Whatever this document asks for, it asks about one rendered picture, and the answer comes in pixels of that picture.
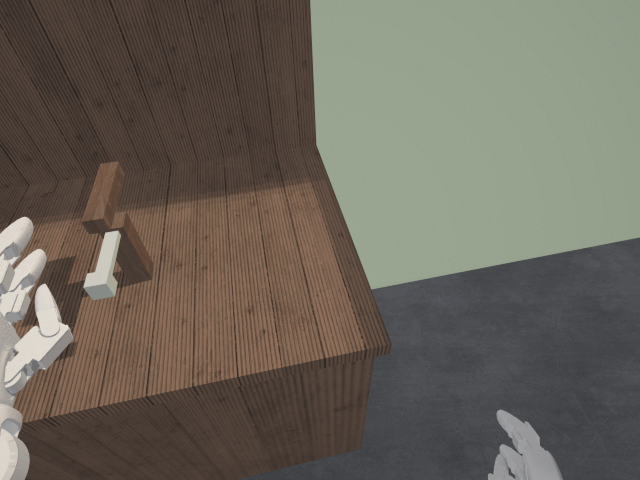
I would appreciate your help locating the robot left forearm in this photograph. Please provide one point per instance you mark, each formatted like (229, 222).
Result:
(14, 455)

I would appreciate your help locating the robot left hand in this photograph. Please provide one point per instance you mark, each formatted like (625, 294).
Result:
(39, 348)

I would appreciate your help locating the tap lever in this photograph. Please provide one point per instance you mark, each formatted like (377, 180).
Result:
(101, 283)

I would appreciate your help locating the counter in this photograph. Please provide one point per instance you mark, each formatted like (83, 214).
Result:
(242, 335)

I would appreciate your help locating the robot right hand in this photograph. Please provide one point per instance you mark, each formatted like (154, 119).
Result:
(534, 464)

